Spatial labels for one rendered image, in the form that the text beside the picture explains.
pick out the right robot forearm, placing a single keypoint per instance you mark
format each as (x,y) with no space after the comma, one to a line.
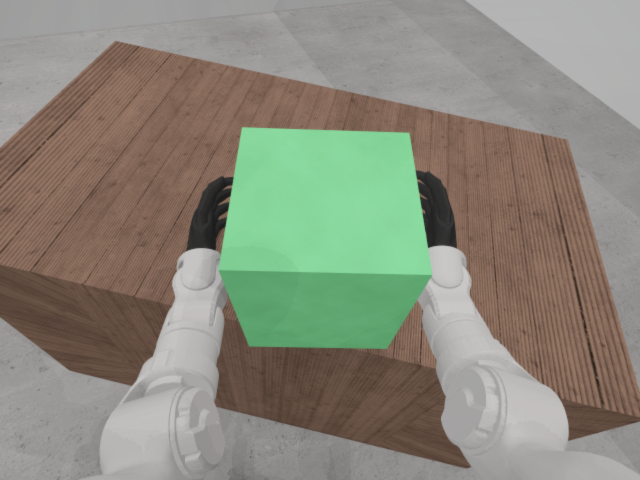
(456,332)

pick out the left robot upper arm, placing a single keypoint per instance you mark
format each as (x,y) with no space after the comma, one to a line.
(171,435)

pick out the robot right hand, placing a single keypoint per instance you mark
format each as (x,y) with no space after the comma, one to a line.
(439,219)

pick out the left robot forearm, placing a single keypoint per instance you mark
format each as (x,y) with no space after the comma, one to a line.
(190,340)

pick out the robot left hand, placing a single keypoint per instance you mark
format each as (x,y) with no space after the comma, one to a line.
(205,225)

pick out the pedestal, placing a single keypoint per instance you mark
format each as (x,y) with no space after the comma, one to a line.
(99,188)

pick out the carton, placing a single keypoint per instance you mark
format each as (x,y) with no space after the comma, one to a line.
(325,243)

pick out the right robot upper arm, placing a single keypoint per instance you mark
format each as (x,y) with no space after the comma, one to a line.
(512,428)

